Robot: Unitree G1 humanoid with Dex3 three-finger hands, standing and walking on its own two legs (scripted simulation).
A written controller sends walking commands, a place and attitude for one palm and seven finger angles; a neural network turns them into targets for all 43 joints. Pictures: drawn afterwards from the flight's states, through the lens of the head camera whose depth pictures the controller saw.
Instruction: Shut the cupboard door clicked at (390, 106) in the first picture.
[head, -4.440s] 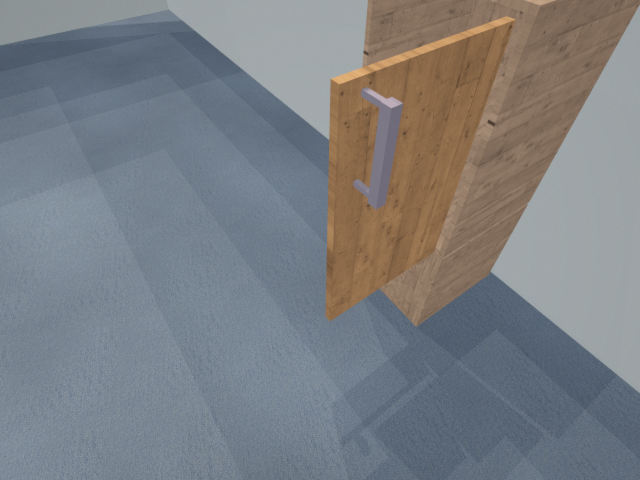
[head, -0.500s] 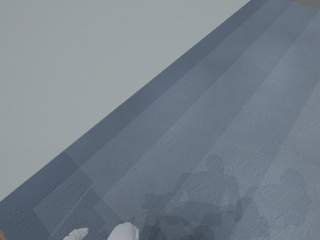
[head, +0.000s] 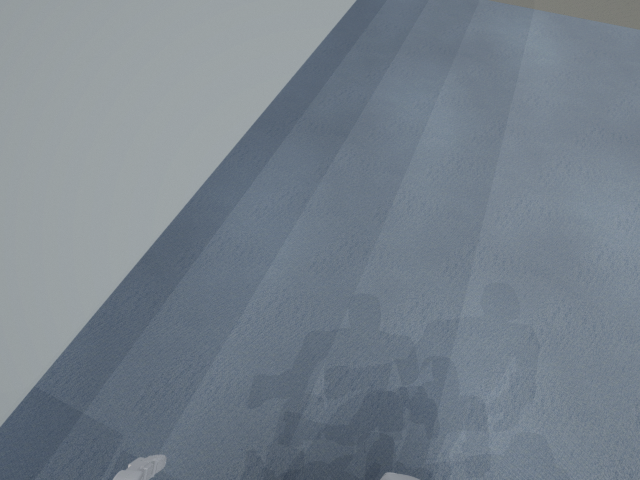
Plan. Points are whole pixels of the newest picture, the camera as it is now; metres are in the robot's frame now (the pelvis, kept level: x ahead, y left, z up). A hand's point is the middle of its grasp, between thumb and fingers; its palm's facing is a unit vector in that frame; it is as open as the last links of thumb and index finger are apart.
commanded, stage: walk around to get in front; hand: left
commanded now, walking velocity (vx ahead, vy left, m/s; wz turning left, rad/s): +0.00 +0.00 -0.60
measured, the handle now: out of the picture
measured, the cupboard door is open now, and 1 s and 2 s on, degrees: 91 91 91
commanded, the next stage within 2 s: walk to a spot facing it in 1.38 s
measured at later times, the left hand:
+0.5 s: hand (210, 427) +0.20 +0.18 -0.18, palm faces -0.25 -0.95 -0.16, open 7.4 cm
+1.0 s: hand (371, 258) +0.50 -0.07 -0.15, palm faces -0.57 -0.79 -0.22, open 7.4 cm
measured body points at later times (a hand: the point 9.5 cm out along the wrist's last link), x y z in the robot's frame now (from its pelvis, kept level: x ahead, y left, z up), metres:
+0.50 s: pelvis +0.13 +0.00 +0.00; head +0.17 +0.01 +0.45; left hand +0.22 +0.23 -0.16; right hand +0.14 -0.27 -0.12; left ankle +0.14 +0.11 -0.73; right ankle +0.01 -0.10 -0.66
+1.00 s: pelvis +0.31 -0.16 +0.00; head +0.34 -0.21 +0.45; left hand +0.53 -0.03 -0.14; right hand +0.15 -0.35 -0.16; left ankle +0.35 +0.02 -0.63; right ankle +0.30 -0.21 -0.73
